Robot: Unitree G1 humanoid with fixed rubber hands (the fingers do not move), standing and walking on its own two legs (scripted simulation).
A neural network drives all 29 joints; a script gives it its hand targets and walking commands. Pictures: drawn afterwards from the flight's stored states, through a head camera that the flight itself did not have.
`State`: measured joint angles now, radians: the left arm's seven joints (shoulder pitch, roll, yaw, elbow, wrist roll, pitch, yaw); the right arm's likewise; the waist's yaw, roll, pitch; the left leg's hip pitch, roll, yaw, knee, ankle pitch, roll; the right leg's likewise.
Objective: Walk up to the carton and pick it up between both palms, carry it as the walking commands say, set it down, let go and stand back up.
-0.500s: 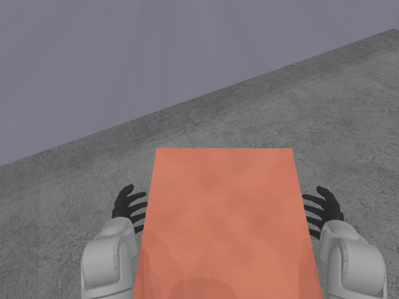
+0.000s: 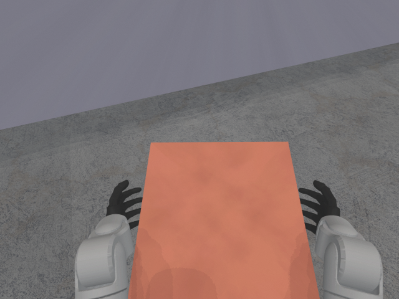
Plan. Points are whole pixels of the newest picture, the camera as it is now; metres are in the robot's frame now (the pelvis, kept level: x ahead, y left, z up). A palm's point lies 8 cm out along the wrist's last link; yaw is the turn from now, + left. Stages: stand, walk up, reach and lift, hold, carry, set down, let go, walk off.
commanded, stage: carry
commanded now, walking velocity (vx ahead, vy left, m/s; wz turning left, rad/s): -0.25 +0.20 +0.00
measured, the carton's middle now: (219, 221) +0.31 +0.02 -0.01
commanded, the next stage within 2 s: none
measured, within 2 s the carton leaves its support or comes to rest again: neither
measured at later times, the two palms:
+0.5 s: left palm out of the picture +0.09 +0.33 +0.06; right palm out of the picture +0.08 -0.04 +0.07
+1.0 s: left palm out of the picture -0.07 +0.41 +0.09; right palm out of the picture -0.10 +0.05 +0.08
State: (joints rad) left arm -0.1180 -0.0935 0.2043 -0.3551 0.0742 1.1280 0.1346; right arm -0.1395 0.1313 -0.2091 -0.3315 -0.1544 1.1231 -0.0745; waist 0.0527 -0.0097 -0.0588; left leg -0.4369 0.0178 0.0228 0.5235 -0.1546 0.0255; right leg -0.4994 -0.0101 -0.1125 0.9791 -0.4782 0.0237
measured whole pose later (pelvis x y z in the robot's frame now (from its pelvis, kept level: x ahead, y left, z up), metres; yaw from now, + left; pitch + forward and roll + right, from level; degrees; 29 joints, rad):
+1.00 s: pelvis -0.35 +0.26 +0.01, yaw -2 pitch +4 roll +4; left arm -0.11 -0.13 0.21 -0.35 0.13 1.10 0.08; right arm -0.14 0.09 -0.19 -0.36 -0.11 1.14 -0.11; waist -0.05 0.00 -0.05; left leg -0.55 -0.01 -0.03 1.02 -0.40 -0.05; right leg -0.40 -0.14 -0.04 0.52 -0.18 0.02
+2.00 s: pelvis -0.60 +0.44 +0.00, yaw -2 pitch +3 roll -1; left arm -0.15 -0.08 0.20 -0.25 0.10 1.15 0.13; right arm -0.18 0.11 -0.22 -0.25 -0.15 1.14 -0.09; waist 0.01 0.00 -0.12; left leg -0.46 0.02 0.04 0.47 -0.08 0.01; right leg -0.41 -0.04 -0.08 0.57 -0.27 0.01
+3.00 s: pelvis -0.61 +0.43 +0.00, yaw +0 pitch +5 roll +1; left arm -0.13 -0.12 0.21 -0.28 0.14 1.12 0.10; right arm -0.16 0.09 -0.21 -0.26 -0.14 1.12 -0.08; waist -0.02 0.00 -0.14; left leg -0.38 0.00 0.06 0.51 -0.21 0.02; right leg -0.43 -0.04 -0.08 0.51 -0.16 -0.02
